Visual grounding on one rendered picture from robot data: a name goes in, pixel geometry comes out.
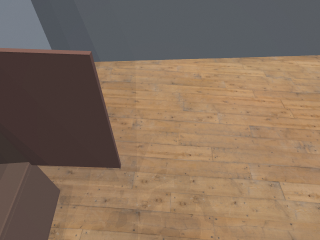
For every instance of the cupboard door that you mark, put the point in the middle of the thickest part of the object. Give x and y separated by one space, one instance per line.
52 108

